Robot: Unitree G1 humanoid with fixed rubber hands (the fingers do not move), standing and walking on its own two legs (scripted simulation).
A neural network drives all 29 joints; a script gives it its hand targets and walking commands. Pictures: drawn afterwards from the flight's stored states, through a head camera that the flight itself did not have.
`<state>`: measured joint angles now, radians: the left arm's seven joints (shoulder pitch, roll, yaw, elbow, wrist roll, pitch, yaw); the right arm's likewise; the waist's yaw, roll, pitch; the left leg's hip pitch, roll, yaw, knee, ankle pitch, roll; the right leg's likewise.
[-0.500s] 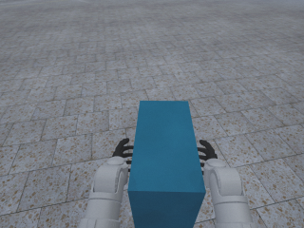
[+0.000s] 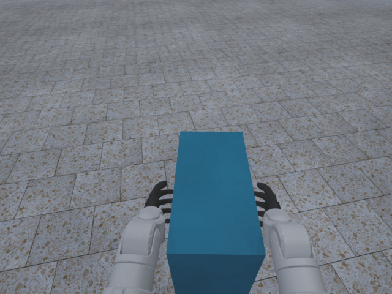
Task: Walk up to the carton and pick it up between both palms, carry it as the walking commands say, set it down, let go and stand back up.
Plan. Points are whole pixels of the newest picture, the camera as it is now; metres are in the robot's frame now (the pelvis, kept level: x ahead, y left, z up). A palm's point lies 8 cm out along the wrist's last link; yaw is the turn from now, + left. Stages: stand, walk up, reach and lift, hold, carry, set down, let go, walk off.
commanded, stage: carry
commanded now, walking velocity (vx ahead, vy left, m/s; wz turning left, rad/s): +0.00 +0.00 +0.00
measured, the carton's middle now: (210, 216) +0.33 +0.00 -0.03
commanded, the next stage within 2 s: hold in 0.28 s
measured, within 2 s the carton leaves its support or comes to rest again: neither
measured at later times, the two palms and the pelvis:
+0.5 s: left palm (144, 219) +0.28 +0.14 +0.04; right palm (261, 206) +0.31 -0.10 +0.05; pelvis +0.00 -0.02 +0.00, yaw +18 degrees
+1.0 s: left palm (166, 217) +0.28 +0.09 +0.06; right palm (285, 204) +0.31 -0.15 +0.06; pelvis -0.01 -0.08 +0.00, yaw +18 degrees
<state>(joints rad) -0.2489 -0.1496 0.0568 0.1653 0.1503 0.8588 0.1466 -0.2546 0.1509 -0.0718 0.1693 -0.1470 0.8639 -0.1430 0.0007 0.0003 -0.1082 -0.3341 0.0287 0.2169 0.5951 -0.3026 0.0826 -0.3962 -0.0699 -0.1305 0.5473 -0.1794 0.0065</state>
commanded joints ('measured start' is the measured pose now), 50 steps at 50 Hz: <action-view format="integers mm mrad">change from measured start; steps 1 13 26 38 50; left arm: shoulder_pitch -455 -434 -693 -816 -853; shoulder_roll -888 -861 -1220 -1012 -982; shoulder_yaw -453 -440 -495 -307 -291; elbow -151 -127 200 242 269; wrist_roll -258 -239 -257 -165 -179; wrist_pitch -78 -126 -208 -259 -255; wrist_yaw -220 -213 -297 -351 -360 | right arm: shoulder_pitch -457 -440 -559 -708 -729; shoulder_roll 879 848 1030 1130 1113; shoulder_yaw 439 421 314 284 268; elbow -150 -122 72 203 219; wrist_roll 255 234 169 179 166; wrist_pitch -77 -124 -123 -148 -178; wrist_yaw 218 216 337 280 237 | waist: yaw -3 -3 -195 -99 -95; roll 15 16 -19 -121 -97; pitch -289 -289 -224 -78 -90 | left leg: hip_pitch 79 80 452 388 367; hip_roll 152 151 -29 -119 -107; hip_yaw -180 -184 -452 -380 -382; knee -142 -136 -178 -165 -140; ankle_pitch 163 189 356 57 0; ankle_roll -34 -33 -74 -16 -32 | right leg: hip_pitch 126 123 175 267 218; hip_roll -63 -62 148 48 46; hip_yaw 99 98 238 351 364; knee -45 -34 -83 -203 -207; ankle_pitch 40 46 114 -75 -170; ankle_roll -11 -9 -24 26 18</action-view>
